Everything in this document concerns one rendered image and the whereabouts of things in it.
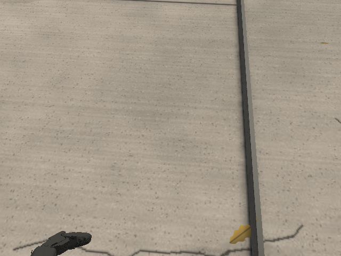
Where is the robot left hand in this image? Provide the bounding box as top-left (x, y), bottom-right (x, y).
top-left (31, 231), bottom-right (92, 256)

